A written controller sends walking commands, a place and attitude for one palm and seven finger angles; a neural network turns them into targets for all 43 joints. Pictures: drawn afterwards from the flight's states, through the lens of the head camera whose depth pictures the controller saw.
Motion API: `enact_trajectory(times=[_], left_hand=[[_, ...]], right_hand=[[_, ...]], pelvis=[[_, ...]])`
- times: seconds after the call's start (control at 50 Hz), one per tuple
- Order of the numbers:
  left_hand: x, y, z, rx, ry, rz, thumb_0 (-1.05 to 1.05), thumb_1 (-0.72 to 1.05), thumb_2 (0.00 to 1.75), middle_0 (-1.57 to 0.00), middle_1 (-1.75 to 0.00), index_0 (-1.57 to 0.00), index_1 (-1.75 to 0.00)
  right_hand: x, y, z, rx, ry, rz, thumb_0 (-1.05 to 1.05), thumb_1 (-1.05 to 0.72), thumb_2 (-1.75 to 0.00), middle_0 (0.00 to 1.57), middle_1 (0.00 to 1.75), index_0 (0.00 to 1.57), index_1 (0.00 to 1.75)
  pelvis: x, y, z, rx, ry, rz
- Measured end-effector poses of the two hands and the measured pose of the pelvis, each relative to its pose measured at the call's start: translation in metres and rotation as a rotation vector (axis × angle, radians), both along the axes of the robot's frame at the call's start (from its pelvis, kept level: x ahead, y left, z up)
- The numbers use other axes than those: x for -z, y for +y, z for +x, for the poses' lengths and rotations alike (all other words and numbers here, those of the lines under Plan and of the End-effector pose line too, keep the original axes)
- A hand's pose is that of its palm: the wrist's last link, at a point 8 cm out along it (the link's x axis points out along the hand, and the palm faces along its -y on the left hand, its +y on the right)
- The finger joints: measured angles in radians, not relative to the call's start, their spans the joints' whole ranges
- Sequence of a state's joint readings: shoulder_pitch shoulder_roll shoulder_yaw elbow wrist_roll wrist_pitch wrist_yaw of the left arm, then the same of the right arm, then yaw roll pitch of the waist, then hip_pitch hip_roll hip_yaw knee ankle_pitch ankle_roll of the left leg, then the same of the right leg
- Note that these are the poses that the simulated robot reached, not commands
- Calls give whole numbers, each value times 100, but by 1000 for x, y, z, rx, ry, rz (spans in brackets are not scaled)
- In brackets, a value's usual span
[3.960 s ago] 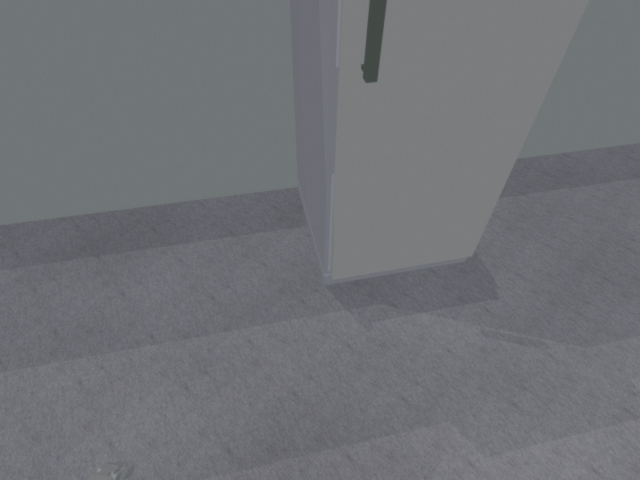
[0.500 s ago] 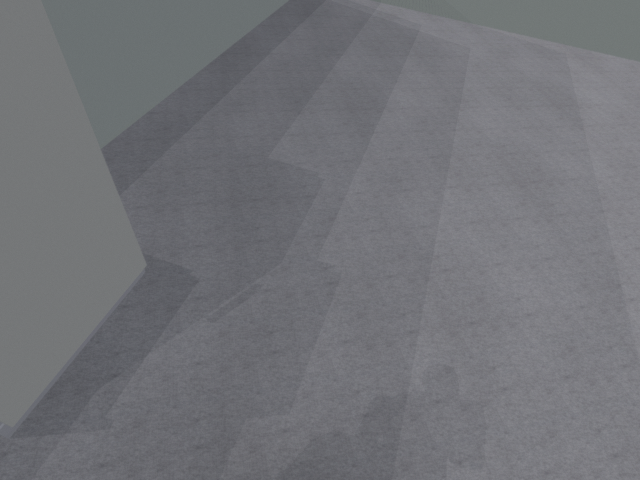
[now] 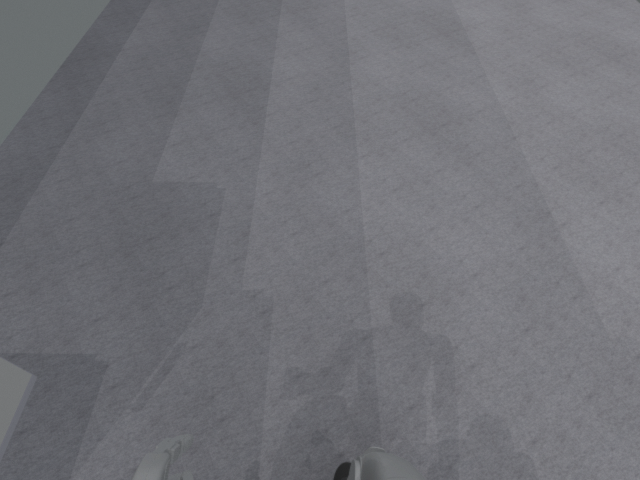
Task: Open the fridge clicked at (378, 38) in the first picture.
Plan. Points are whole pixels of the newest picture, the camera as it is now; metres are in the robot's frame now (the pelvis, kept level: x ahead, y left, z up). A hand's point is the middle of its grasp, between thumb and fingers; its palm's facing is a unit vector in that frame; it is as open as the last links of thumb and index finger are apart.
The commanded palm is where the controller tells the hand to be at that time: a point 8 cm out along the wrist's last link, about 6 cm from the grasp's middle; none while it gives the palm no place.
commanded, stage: turn to face it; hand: left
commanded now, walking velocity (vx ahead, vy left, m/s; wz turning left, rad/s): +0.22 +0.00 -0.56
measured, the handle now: out of the picture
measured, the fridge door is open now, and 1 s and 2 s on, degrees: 0 0 0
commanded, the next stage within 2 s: none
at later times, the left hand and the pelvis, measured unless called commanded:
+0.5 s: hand (166, 434) +0.20 +0.23 -0.16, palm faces +0.13 -0.98 -0.17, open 7.3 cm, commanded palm none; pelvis +0.16 +0.05 +0.02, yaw +3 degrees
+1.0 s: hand (180, 406) +0.22 +0.20 -0.11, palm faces +0.35 -0.90 -0.28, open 7.3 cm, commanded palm none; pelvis +0.17 -0.02 +0.03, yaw +21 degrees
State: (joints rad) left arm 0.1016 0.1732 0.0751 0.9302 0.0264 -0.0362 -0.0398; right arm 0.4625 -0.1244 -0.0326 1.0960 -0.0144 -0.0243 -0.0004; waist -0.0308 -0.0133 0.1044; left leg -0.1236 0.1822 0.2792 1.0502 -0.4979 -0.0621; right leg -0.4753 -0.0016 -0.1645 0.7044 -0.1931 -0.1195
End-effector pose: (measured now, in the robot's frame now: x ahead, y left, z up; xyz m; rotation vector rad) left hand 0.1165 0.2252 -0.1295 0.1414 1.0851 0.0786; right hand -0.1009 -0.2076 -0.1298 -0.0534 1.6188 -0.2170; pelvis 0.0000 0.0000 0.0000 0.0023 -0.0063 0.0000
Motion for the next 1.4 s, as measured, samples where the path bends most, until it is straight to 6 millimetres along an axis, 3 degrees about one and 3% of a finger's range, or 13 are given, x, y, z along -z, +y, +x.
enact_trajectory(times=[0.04,0.12,0.2,0.26,0.34,0.44,0.58,0.74,0.92,1.04,1.16,1.24,1.4], left_hand=[[-3,-2,10,-5,18,6,0,91,90,-20,-30,-20,-30],[-15,4,20,-1,76,43,0,92,90,-20,-30,-20,-30],[-25,15,32,14,124,78,0,93,90,-20,-30,-20,-30],[-26,21,44,-3,133,71,0,93,90,-20,-30,-20,-30],[-17,27,60,-63,118,29,0,92,90,-20,-30,-20,-30],[5,45,68,-159,140,-7,0,93,90,-20,-30,-20,-30],[-8,69,71,-188,203,17,0,92,90,-20,-30,-20,-30],[-25,76,87,-256,145,65,0,92,90,-20,-30,-20,-30],[-41,40,102,-318,9,126,0,91,90,-20,-30,-20,-30],[-57,11,69,-399,23,126,0,91,90,-20,-30,-20,-30],[-51,-5,24,-497,74,99,0,91,90,-20,-30,-20,-30],[-40,-9,-18,-578,136,73,0,91,90,-20,-30,-20,-30],[-3,4,-111,-750,271,13,0,91,90,-20,-30,-20,-30]], right_hand=[[0,-10,42,-2,-68,-20,1,-90,-90,20,30,20,30],[-11,-27,145,-31,-282,-69,1,-91,-90,20,30,20,30],[-28,-31,232,-59,-459,-95,1,-91,-90,20,30,20,30],[-34,-23,274,-86,-509,-89,1,-91,-90,20,30,19,30],[-32,0,309,-152,-482,-67,0,-91,-90,20,30,19,30],[-24,30,337,-234,-426,-49,1,-91,-90,20,30,20,30],[-34,32,347,-250,-384,-81,0,-93,-89,20,30,20,30],[-35,11,348,-290,-310,-73,1,-91,-90,20,30,20,30],[-10,-36,374,-351,-315,-30,1,-90,-90,20,30,20,30],[-19,-47,414,-443,-360,-6,1,-91,-90,20,30,20,30],[-26,-35,449,-560,-385,9,1,-91,-90,20,30,20,30],[-30,-9,471,-658,-399,15,1,-91,-90,20,30,20,30],[-38,71,501,-854,-520,25,1,-91,-90,20,30,20,30]], pelvis=[[-5,-3,16,14,-11,-8],[-19,-3,45,54,-4,-9],[-28,3,72,67,13,-9],[-30,10,94,51,15,-18],[-27,22,124,3,6,-37],[-16,41,153,-50,0,-27],[-28,53,162,-95,16,-36],[-33,39,170,-181,36,-35],[-21,-7,173,-293,29,-3],[-33,-22,175,-386,3,39],[-35,-27,171,-477,-3,49],[-32,-22,165,-532,3,41],[-14,3,147,-637,11,7]])
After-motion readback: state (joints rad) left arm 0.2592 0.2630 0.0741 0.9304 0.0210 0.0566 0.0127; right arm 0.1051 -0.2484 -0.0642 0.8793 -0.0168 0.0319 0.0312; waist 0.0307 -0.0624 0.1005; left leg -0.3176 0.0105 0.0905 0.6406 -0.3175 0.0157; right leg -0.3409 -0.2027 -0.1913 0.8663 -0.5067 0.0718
